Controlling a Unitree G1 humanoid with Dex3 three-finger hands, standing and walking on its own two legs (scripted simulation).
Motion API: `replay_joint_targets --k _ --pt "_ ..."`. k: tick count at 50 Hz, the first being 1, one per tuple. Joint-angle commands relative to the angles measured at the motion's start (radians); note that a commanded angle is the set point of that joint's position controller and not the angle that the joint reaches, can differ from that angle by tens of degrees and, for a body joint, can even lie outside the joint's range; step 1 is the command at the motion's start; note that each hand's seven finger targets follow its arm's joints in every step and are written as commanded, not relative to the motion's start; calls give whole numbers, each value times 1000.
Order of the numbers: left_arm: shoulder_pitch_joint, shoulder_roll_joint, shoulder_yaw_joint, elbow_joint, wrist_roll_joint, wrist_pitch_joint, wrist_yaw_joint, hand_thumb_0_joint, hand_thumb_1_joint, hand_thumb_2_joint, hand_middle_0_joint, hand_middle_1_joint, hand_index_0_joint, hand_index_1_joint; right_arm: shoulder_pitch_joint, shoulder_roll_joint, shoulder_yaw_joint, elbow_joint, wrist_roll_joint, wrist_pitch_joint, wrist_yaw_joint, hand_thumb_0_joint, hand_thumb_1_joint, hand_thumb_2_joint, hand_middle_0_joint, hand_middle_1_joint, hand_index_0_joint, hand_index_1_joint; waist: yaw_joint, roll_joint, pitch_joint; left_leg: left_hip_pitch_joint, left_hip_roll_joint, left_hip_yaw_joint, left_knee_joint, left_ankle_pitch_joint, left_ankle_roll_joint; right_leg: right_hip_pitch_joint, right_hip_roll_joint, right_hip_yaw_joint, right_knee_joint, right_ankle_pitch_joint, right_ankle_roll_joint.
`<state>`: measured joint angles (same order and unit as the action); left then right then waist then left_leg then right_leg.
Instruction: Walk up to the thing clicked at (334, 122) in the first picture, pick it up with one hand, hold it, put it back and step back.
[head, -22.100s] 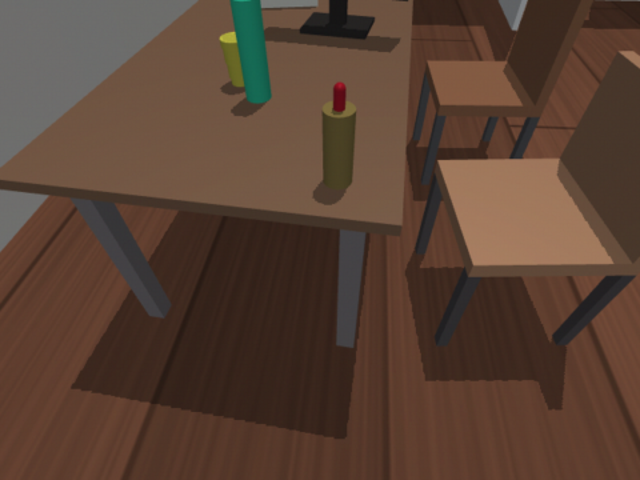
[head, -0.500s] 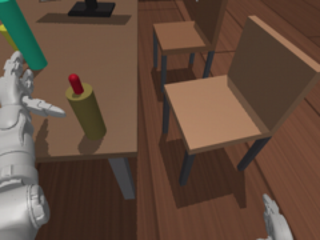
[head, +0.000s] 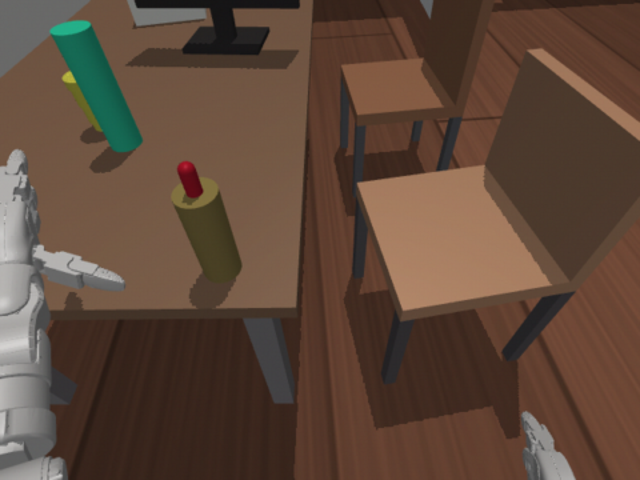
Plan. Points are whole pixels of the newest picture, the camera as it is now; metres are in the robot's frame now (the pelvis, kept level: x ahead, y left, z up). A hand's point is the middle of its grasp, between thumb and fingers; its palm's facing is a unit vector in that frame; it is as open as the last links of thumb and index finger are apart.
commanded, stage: sink last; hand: left
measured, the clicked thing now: (206, 223) +0.44 +0.20 +0.08
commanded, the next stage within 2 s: home in 0.78 s
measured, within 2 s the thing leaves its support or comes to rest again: neither
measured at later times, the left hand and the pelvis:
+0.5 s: hand (80, 415) +0.16 +0.23 +0.13, palm faces +0.34 -0.84 -0.42, open 17.5 cm; pelvis -0.01 -0.01 +0.01, yaw +2 degrees
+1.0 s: hand (76, 411) +0.17 +0.25 +0.10, palm faces +0.37 -0.84 -0.41, open 17.4 cm; pelvis -0.01 -0.01 +0.02, yaw +2 degrees
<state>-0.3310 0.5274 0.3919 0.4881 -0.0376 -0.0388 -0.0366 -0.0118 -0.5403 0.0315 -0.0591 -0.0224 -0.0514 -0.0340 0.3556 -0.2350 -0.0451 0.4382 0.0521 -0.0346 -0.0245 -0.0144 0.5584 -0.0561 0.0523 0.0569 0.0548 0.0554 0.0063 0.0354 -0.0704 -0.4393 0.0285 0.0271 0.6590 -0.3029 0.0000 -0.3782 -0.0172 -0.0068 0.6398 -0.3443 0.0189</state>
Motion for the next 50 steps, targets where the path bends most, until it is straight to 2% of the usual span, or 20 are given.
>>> replay_joint_targets --k 1,5,7,9,10,11,12,18,21,22,24,25,27,29,31,33,36,44,46,50 --pt "-103 190 16 -513 -23 -91 51 0 -547 22 -54 -34 -56 -31 -114 -163 -83 -189 -3 -74 -27 0 539 -60 52 55 52 55 20 42 -253 253 -7 0 -107 228 2 51 27 -50 -105 207 -27" --pt "141 177 72 -774 -41 -120 93 0 -550 20 -56 -44 -63 -38 -87 -172 -127 -133 0 -71 -47 0 520 -63 52 55 52 55 30 59 -174 245 -8 3 -139 209 -3 79 29 -51 -125 188 -29" --pt "289 131 68 -877 -45 -135 99 0 -553 16 -57 -46 -66 -37 -56 -109 -85 -97 -1 -66 -42 0 509 -65 52 55 53 55 43 70 -134 228 -14 13 -141 218 0 87 25 -47 -129 206 -28" --pt "416 114 84 -938 -49 -152 102 0 -553 16 -58 -54 -70 -42 -53 -118 -115 -106 -1 -67 -46 0 502 -67 52 55 53 55 35 52 -103 226 -15 18 -142 243 2 102 24 -48 -135 240 -23" --pt "541 74 74 -848 -47 -145 99 0 -555 16 -59 -55 -71 -43 -43 -130 -127 -87 -6 -66 -46 0 498 -68 52 55 53 55 23 20 -31 204 -14 18 -149 218 6 88 25 -50 -143 221 -18" --pt "544 51 57 -921 -49 -153 95 0 -552 12 -58 -53 -70 -40 -47 -96 -97 -87 -8 -65 -37 0 500 -67 53 55 53 55 38 30 -29 201 -12 14 -156 218 5 100 25 -53 -145 215 -22" --pt "573 18 31 -953 -48 -163 91 0 -551 18 -57 -52 -66 -42 -63 -100 -114 -99 -9 -66 -36 0 505 -66 52 55 53 55 30 38 -34 205 -16 18 -152 222 6 102 20 -47 -147 226 -21" --pt "771 -31 -16 -1056 -40 -203 79 0 -529 14 -48 -43 -59 -32 -106 -126 -142 -117 -16 -94 -39 0 528 -58 53 55 53 55 31 15 14 209 -25 18 -175 138 16 84 13 -48 -175 146 -19" --pt "731 -26 -25 -1078 -29 -220 84 0 -538 15 -51 -52 -64 -39 -113 -126 -139 -107 -25 -116 -46 0 516 -61 53 55 53 55 5 -12 32 222 -25 11 -188 95 20 67 17 -54 -186 107 -15" --pt "748 -17 -6 -1068 -27 -222 88 0 -538 16 -51 -50 -62 -38 -125 -143 -155 -111 -27 -122 -50 0 516 -61 53 55 53 55 12 -25 30 218 -28 12 -190 83 23 72 13 -49 -197 96 -16" --pt "736 -8 -4 -1094 -23 -237 86 0 -531 21 -47 -46 -56 -38 -100 -89 -111 -65 -28 -130 -49 0 534 -56 53 55 53 55 25 -10 53 218 -35 16 -200 49 24 59 5 -42 -215 55 -16" --pt "770 -25 -11 -1045 -22 -239 87 0 -534 18 -49 -52 -61 -40 -112 -123 -145 -80 -32 -138 -53 0 522 -59 53 55 53 55 15 -44 55 218 -35 13 -200 47 26 67 6 -44 -218 52 -12" --pt "770 -9 12 -1053 -21 -253 85 0 -531 16 -47 -49 -60 -37 -94 -86 -107 -66 -33 -144 -49 0 527 -57 53 55 53 55 33 -31 53 222 -41 18 -203 50 26 88 -1 -41 -232 52 -12" --pt "782 11 52 -991 -24 -264 86 0 -522 20 -43 -48 -56 -36 -124 -135 -151 -88 -36 -152 -54 0 542 -53 53 55 53 55 35 -59 73 213 -46 20 -208 37 27 93 -9 -29 -255 34 -6" --pt "760 22 74 -985 -26 -279 83 0 -520 20 -42 -41 -51 -32 -111 -77 -106 -28 -36 -152 -44 0 547 -52 53 55 53 55 55 -29 104 202 -49 18 -215 33 24 102 -19 -13 -273 14 -5" --pt "754 32 87 -965 -28 -292 85 0 -521 17 -43 -46 -56 -33 -147 -120 -140 -58 -36 -161 -43 0 542 -53 53 55 53 55 54 -23 91 211 -47 17 -231 36 22 119 -13 -23 -273 19 -10" --pt "756 26 106 -865 -33 -304 81 0 -526 16 -45 -46 -58 -33 -150 -109 -127 -48 -31 -163 -36 0 533 -55 53 55 53 55 63 -55 118 210 -44 13 -248 27 23 125 -13 -23 -288 5 -7" --pt "729 -13 38 -784 -30 -319 75 0 -594 32 -67 -62 -69 -61 -186 -143 -132 -29 -23 -170 -38 0 457 -77 53 55 53 55 55 -46 70 276 -39 10 -285 85 22 151 0 -44 -277 79 -13" --pt "709 -10 19 -837 -22 -325 82 0 -505 85 -56 -62 -57 -61 -182 -126 -119 1 -28 -169 -38 0 297 -237 119 164 119 164 54 1 15 300 -40 9 -279 143 20 178 2 -45 -265 142 -17" --pt "739 -61 -43 -762 -11 -310 87 0 -565 54 -50 -53 -52 -51 -219 -41 -34 39 -30 -167 -33 0 -23 -487 128 179 128 179 56 10 64 274 -37 10 -285 134 21 172 4 -50 -271 137 -19"
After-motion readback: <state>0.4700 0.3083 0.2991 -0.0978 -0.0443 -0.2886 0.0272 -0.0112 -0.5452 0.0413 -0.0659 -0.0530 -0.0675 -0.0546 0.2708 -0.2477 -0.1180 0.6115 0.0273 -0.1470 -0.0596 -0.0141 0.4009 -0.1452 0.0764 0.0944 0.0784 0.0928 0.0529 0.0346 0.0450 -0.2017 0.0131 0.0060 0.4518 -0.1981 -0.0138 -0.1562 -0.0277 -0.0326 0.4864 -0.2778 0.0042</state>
